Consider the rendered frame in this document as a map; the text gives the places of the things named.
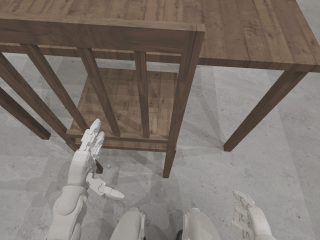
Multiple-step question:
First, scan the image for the robot thigh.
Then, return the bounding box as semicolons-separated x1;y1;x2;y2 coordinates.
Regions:
182;211;221;240
110;211;146;240

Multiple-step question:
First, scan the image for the left robot thigh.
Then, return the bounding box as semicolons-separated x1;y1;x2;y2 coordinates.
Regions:
110;211;146;240

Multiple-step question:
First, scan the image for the chair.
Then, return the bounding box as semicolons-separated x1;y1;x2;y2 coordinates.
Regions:
0;11;206;178

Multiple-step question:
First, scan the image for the table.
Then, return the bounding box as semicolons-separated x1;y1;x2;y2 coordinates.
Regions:
0;0;320;152

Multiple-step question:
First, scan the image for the left robot forearm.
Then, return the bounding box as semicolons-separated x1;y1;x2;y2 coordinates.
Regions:
44;184;89;240

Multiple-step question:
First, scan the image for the right robot thigh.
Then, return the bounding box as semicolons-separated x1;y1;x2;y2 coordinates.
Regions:
182;211;221;240

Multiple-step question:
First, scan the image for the robot right hand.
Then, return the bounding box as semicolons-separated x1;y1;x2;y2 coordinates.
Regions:
231;190;272;240

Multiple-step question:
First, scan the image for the robot left hand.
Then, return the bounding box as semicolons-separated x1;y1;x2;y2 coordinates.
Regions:
67;118;125;201

